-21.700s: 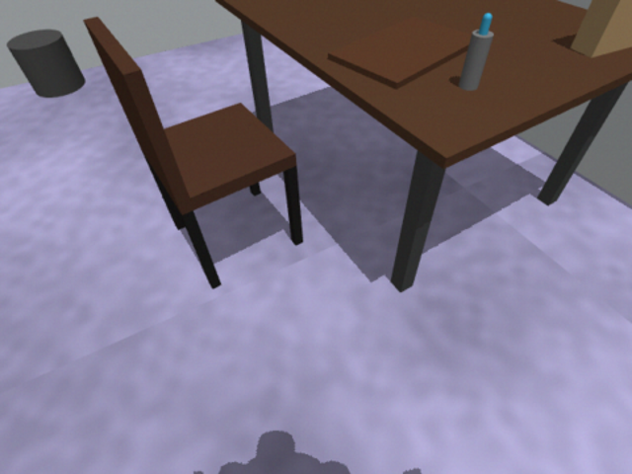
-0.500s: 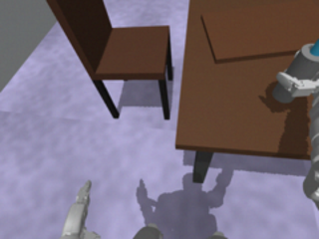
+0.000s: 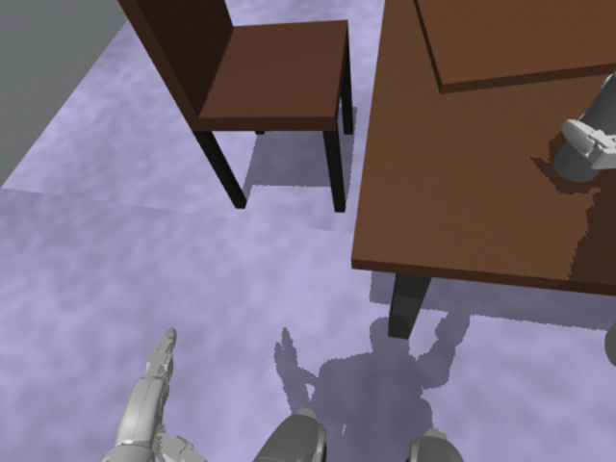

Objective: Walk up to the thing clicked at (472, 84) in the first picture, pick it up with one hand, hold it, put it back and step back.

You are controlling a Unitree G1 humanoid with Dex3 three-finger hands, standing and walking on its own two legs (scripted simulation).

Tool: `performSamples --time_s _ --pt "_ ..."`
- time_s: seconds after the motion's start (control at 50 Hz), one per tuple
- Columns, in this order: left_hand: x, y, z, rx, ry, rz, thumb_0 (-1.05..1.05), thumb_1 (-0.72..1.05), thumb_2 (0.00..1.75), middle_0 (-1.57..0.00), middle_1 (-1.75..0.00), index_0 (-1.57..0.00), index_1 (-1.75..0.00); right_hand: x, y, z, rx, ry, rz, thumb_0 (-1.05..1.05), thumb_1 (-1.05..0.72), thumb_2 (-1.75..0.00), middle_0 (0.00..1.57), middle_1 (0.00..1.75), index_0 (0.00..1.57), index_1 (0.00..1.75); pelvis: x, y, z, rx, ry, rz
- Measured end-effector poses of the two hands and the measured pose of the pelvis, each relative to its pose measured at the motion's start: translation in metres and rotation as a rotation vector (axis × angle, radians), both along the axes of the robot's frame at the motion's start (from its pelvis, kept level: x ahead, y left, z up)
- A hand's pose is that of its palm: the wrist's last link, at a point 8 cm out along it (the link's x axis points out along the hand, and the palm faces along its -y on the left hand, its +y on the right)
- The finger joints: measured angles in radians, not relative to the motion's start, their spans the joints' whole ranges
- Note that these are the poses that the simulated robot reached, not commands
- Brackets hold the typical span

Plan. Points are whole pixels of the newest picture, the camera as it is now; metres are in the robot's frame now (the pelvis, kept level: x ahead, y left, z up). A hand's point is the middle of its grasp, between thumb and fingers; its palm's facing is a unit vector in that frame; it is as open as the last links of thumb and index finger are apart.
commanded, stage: lower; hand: right
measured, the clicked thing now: out of the picture +0.52 -0.23 +0.12
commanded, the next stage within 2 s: loosen in 0.24 s
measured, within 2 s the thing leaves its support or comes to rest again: rests again in 0.10 s
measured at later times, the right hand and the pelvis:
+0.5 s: hand (610, 123) +0.53 -0.24 +0.09, palm faces +0.24 +0.97 +0.01, open 8.5 cm; pelvis +0.00 +0.00 -0.01, yaw +0 degrees
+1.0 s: hand (601, 128) +0.54 -0.24 +0.08, palm faces +0.24 +0.97 +0.01, open 12.0 cm; pelvis +0.01 +0.00 -0.01, yaw +0 degrees
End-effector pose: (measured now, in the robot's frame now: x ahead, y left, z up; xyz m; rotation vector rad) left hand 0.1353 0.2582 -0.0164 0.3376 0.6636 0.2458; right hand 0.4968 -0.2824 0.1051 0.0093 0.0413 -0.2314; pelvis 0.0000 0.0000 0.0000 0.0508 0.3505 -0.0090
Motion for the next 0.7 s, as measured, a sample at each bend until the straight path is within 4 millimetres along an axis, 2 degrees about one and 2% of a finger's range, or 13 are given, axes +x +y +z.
performSamples --time_s 0.18,0.46,0.7 --pt "0.002 0.002 0.000 0.018 -0.001 0.007 -0.01 -0.55 0.05 -0.06 -0.05 -0.04 -0.05 0.003 -0.001 -0.011 0.003 0.008 -0.001 -0.04 0.39 -1.11 0.87 1.24 0.92 1.27 0.003 -0.001 -0.003 0.006 0.014 -0.001" --pt "0.008 -0.001 -0.002 0.009 -0.011 -0.009 -0.01 -0.53 0.04 -0.06 -0.05 -0.05 -0.05 0.004 -0.005 -0.011 0.001 -0.019 -0.006 -0.04 0.39 -1.09 0.89 1.21 0.94 1.24 0.003 -0.001 -0.009 0.007 0.028 -0.004" --pt "0.003 0.003 -0.002 0.016 0.006 -0.001 -0.01 -0.53 0.04 -0.06 -0.05 -0.06 -0.05 0.004 -0.004 -0.017 -0.002 -0.001 -0.008 -0.02 0.29 -0.69 0.99 0.91 1.02 0.92 0.002 0.001 -0.011 0.006 0.032 -0.003"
